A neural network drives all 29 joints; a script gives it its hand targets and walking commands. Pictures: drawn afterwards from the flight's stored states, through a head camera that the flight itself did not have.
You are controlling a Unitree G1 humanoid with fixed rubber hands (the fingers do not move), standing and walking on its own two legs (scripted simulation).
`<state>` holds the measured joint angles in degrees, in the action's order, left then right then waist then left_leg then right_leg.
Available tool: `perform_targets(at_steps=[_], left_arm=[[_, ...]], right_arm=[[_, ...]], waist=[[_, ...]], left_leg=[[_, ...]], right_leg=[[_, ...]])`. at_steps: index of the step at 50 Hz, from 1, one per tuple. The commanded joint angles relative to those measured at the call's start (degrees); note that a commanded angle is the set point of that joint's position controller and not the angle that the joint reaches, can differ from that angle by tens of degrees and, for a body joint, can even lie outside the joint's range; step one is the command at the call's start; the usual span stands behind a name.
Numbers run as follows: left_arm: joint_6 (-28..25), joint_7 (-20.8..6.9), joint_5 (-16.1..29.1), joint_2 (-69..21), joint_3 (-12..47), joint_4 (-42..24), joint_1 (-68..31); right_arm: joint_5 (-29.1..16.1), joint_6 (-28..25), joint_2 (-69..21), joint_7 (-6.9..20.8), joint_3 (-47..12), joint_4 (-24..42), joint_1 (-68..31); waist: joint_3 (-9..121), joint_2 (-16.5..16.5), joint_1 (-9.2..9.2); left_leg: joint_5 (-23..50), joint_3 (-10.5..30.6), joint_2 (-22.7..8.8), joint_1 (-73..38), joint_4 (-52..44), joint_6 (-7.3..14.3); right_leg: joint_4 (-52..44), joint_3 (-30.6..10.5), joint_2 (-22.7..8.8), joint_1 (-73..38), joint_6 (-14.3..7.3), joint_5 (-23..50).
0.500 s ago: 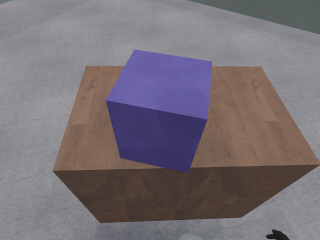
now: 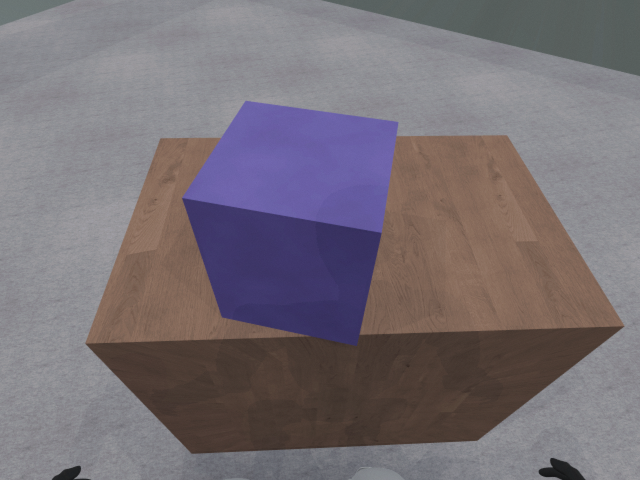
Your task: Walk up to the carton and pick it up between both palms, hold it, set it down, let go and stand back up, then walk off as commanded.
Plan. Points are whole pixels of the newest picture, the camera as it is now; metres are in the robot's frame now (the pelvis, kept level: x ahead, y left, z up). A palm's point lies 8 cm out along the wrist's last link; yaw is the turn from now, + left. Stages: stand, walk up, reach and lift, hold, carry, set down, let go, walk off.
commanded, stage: walk up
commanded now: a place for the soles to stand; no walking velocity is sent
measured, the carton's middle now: (303, 227) +0.43 +0.03 +0.07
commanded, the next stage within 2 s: none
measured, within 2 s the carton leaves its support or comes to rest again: neither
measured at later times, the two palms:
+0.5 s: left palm out of the picture +0.07 +0.31 -0.08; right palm out of the picture +0.06 -0.34 -0.07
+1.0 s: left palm out of the picture +0.10 +0.31 -0.08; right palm out of the picture +0.07 -0.33 -0.07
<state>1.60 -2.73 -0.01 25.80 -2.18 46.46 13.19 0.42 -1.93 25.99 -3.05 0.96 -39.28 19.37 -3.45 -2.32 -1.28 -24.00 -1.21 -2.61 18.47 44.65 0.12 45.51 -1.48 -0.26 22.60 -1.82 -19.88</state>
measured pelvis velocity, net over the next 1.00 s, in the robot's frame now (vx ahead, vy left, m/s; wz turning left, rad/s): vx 0.00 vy -0.01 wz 0.00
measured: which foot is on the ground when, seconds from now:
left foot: down 0.00-1.00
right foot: down 0.00-1.00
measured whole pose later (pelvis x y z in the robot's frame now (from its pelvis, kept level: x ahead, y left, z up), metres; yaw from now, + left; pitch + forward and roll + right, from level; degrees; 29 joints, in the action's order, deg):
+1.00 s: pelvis +0.00 -0.01 +0.01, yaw +0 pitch +2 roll +1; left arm -0.3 -1.4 0.0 25.8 -1.5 45.3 12.6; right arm 0.4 -4.2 25.9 -1.5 0.7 -39.7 19.7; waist -1.2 -1.4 0.3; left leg -22.2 -3.6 -2.9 17.1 38.0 -1.5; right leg 40.3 -0.9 0.4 23.8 -1.6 -18.0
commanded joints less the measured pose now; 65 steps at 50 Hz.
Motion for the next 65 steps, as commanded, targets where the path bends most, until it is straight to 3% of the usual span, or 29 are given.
perform_targets(at_steps=[1, 2, 4, 5, 6, 8, 9, 10, 11, 13, 15, 16, 17, 18, 19, 20, 22, 25, 27, 29, 32, 36, 38, 42, 47, 52, 56, 60, 65], left_arm=[[0.74, 0.3, -2.45, 13.91, -4.73, -7.15, -5.6], [1.02, 0.27, -2.55, 13.42, -4.47, -6.88, -5.92], [1.0, 0.71, -1.92, 11.43, -3.47, -6.69, -5.68], [1.03, 0.74, -1.35, 10.59, -2.86, -6.27, -4.74], [0.71, 0.94, -0.71, 9.19, -2.57, -6.16, -4.1], [0.1, 1.1, -0.18, 6.0, -1.93, -6.86, -3.04], [-0.12, 1.51, -0.7, 7.81, -2.41, -5.69, -2.12], [-0.29, 1.34, -1.14, 9.14, -3.06, -5.34, -1.71], [-0.47, 1.02, -1.3, 9.18, -3.26, -5.27, -0.79], [-1.07, 0.46, -0.39, 7.78, -2.97, -4.32, -0.42], [-2.24, 1.24, -0.49, 8.04, -3.26, -3.36, 1.91], [-2.85, 1.59, -0.85, 9.06, -3.61, -3.35, 1.77], [-3.37, 1.81, -1.13, 10.98, -4.1, -3.53, 2.19], [-3.53, 2.01, -1.2, 11.84, -3.96, -4.34, 1.28], [-3.34, 2.01, -1.08, 12.8, -3.97, -4.2, -0.09], [-3.08, 1.84, -1.32, 13.33, -3.85, -3.87, -1.07], [-2.34, 1.47, -1.49, 10.93, -3.01, -4.0, -5.55], [-2.66, 1.15, -0.63, 8.48, -2.66, -3.86, -5.57], [-2.72, 0.87, -0.72, 8.8, -2.81, -3.57, -4.45], [-2.83, 0.61, -1.01, 8.96, -3.0, -3.31, -3.63], [-3.22, 0.78, -1.0, 8.59, -2.38, -3.77, -4.5], [-3.5, 1.22, -0.49, 8.09, -1.98, -3.4, -3.3], [-3.6, 1.62, -0.19, 8.07, -1.88, -3.9, -2.64], [-3.38, 2.1, 0.1, 7.64, -1.6, -4.5, -2.36], [-2.96, 2.18, -0.18, 8.41, -1.91, -4.41, -2.56], [-2.68, 1.4, -0.45, 7.65, -1.72, -3.29, -3.62], [-2.89, 1.02, -0.93, 8.6, -1.7, -3.21, -5.37], [-3.14, 0.71, -1.19, 9.02, -1.98, -2.62, -5.71], [-3.38, 0.65, -1.01, 8.32, -1.38, -2.08, -5.25]], right_arm=[[-0.73, -0.1, 10.47, -0.45, 4.52, -2.74, 2.83], [-0.86, -0.46, 10.3, -0.2, 4.66, -3.28, 3.33], [-0.25, -1.54, 8.45, 0.37, 4.32, -3.91, 6.17], [0.01, -2.19, 8.33, 0.52, 4.53, -4.4, 6.24], [0.48, -2.71, 8.65, 0.51, 4.76, -4.45, 8.17], [2.19, -3.56, 14.58, 0.2, 5.68, -2.67, 5.49], [2.22, -3.67, 14.62, 0.07, 5.54, -1.64, 2.56], [1.78, -3.59, 14.98, 0.04, 5.44, -1.21, 0.41], [1.56, -3.49, 15.6, 0.14, 5.73, -0.9, -0.99], [1.4, -3.26, 13.88, 0.52, 4.58, -0.7, -5.13], [0.75, -2.82, 11.75, 0.79, 3.93, -0.64, -3.49], [0.42, -2.55, 10.46, 0.77, 3.88, -0.83, -1.76], [0.07, -2.25, 9.02, 0.72, 3.48, -0.11, -1.31], [-0.08, -1.79, 7.9, 0.84, 2.91, -0.1, -0.51], [-0.03, -1.34, 8.18, 0.78, 2.83, -0.67, 0.42], [0.36, -1.28, 9.05, 0.92, 3.06, -1.28, 0.49], [0.76, -1.86, 8.47, 1.49, 3.09, -2.54, 0.72], [0.85, -2.72, 11.05, 1.59, 3.62, -3.15, 1.48], [1.04, -2.95, 11.8, 1.47, 3.43, -2.35, -0.91], [1.23, -2.94, 11.36, 1.58, 3.09, -2.09, -2.12], [0.87, -3.3, 10.23, 1.69, 2.5, -2.87, -0.81], [0.65, -3.63, 11.35, 1.42, 2.3, -2.74, -0.72], [0.47, -3.6, 10.68, 1.11, 2.49, -2.76, -0.32], [0.38, -3.12, 11.79, 0.86, 2.81, -2.24, 0.19], [0.37, -2.64, 11.29, 0.77, 2.99, -1.9, -0.18], [0.69, -2.51, 10.72, 1.0, 2.51, -2.08, -3.38], [0.95, -2.58, 10.73, 1.38, 2.21, -2.64, -2.65], [1.32, -2.67, 10.47, 1.76, 2.55, -2.81, -2.45], [1.32, -2.99, 10.52, 1.93, 2.43, -3.43, -1.65]], waist=[[-8.02, -9.29, 1.0], [-7.05, -9.69, 1.08], [-4.38, -7.32, 2.31], [-2.62, -4.03, 2.81], [1.42, -1.81, 3.08], [4.63, 11.56, 2.62], [4.79, 6.87, 1.25], [5.41, 5.97, 1.44], [4.26, 7.3, 0.49], [3.45, 9.56, -1.02], [6.32, 6.14, -1.05], [8.5, 3.43, 0.0], [9.82, -1.81, -0.01], [9.17, -2.1, 0.89], [8.49, -1.87, 1.44], [5.47, -2.87, 1.72], [-1.08, -3.06, 2.86], [0.75, 1.33, 2.69], [2.69, 0.8, 1.01], [2.71, 0.76, 0.21], [5.89, 0.0, 1.43], [10.71, 2.76, 0.91], [13.43, 2.08, 0.99], [14.86, 3.31, 1.47], [12.63, 1.45, 1.39], [7.33, 1.97, 0.96], [3.72, 1.27, 1.31], [2.05, 0.94, 1.22], [5.67, 0.56, 1.37]], left_leg=[[-7.16, -2.72, 2.8, 4.14, 13.37, 3.33], [-6.76, -3.47, 2.43, 2.72, 8.72, 3.32], [-2.8, -3.43, 1.98, -1.85, -6.37, 3.34], [0.69, -3.41, 2.28, -5.38, -13.91, 3.45], [1.4, 1.8, 0.16, -8.5, -18.67, 4.26], [2.74, 23.48, -15.56, -14.37, -24.46, 9.26], [8.06, 23.81, -18.97, -12.83, -23.21, 11.62], [9.8, 21.64, -20.38, -8.97, -22.2, 13.71], [11.75, 18.28, -20.05, -4.29, -21.38, 13.41], [21.58, 8.17, -14.37, -1.82, -16.65, 9.84], [26.1, 2.57, -8.78, -1.42, -8.51, 5.66], [23.62, -0.16, -5.79, -0.11, -4.83, 3.76], [15.33, -2.08, -3.23, 3.69, 0.81, 2.04], [3.27, -1.43, -0.41, 7.21, 1.75, 0.99], [-8.66, -0.5, 1.0, 5.88, -0.87, 1.35], [-10.7, 0.19, 1.1, 2.99, -3.35, 2.07], [-7.72, 0.0, 0.56, -1.62, -9.45, 2.57], [-1.73, 5.8, -4.13, -2.38, -16.06, 4.38], [-4.96, 8.52, -6.04, 1.53, -17.54, 5.16], [-9.19, 6.81, -5.15, 3.58, -17.51, 4.57], [0.95, 3.23, -2.67, -0.56, -14.26, 3.2], [17.85, 4.61, -5.93, -4.03, -13.19, 3.42], [26.31, 2.12, -5.85, -5.99, -10.76, 2.85], [32.82, 1.04, -5.76, -7.73, -8.67, 2.7], [26.11, 1.1, -5.87, -5.81, -8.31, 3.68], [4.69, 3.77, -6.35, -1.58, -14.18, 4.57], [-3.82, 3.57, -4.0, -0.15, -15.82, 3.69], [-6.4, 3.91, -3.24, -0.47, -16.7, 3.81], [-1.32, 3.92, -3.5, -2.64, -17.06, 3.67]], right_leg=[[-27.34, -19.81, -11.4, 12.77, -12.0, -11.62], [-25.55, -17.17, -9.65, 11.68, -11.85, -8.07], [-22.6, -15.46, -8.0, 8.57, -9.79, -13.2], [-18.92, -14.11, -6.77, 7.35, -8.14, -11.21], [-13.04, -12.89, -6.02, 5.24, -5.79, -8.6], [2.94, -3.6, 2.07, 12.56, -0.59, -6.09], [6.0, -3.33, 0.78, 12.0, -0.06, -8.58], [6.97, -3.65, -1.26, 8.57, 0.0, -9.58], [5.22, -2.72, -2.75, 3.84, 0.0, -7.94], [-4.32, 0.71, -1.51, -2.29, -0.26, -5.38], [-13.37, 0.25, -1.1, -10.72, -1.77, 7.96], [-12.96, -4.05, -3.47, -13.88, -3.38, 18.95], [-14.47, -12.66, -8.73, -16.01, -5.19, 24.14], [-16.99, -21.9, -12.71, -15.64, -8.14, 19.35], [-20.12, -25.53, -14.91, -10.82, -9.86, 5.48], [-22.29, -24.55, -13.73, -4.64, -9.7, -6.3], [-24.7, -17.08, -9.39, 6.1, -6.07, -21.93], [-17.94, -10.2, -4.35, 4.26, -2.27, -10.27], [-15.22, -7.84, -2.74, -1.62, -2.13, -8.03], [-17.37, -8.59, -3.25, -4.03, -2.72, -10.2], [-18.47, -12.01, -5.79, -3.98, -3.88, -4.29], [-11.03, -6.62, -3.88, -8.5, -3.0, 17.65], [-9.04, -5.58, -4.76, -11.35, -3.58, 25.41], [-6.96, -5.35, -5.19, -11.03, -4.45, 30.92], [-7.27, -4.75, -5.11, -9.18, -4.05, 25.35], [-12.86, -6.66, -4.51, -4.54, -3.17, 9.74], [-18.64, -10.81, -5.46, -0.77, -3.4, -3.86], [-22.17, -11.79, -5.4, 1.44, -3.15, -12.66], [-21.1, -11.43, -5.18, -1.83, -2.93, -6.99]])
